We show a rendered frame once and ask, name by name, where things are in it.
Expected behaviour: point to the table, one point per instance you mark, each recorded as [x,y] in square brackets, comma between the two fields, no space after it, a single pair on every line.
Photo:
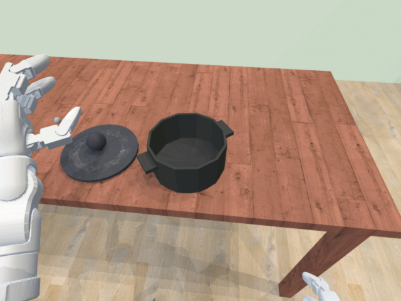
[296,160]

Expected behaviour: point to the robot left forearm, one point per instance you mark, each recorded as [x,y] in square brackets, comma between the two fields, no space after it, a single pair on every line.
[20,228]

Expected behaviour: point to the robot left hand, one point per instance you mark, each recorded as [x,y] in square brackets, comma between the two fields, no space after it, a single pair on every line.
[17,100]

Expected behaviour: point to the robot right hand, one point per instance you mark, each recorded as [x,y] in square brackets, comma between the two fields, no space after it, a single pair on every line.
[320,288]

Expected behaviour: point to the lid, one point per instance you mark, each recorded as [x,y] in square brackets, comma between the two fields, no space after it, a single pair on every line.
[83,164]

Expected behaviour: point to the pot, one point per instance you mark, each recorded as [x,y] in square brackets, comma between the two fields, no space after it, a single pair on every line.
[186,151]

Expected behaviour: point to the knob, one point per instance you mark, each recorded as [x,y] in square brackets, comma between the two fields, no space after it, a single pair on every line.
[96,141]

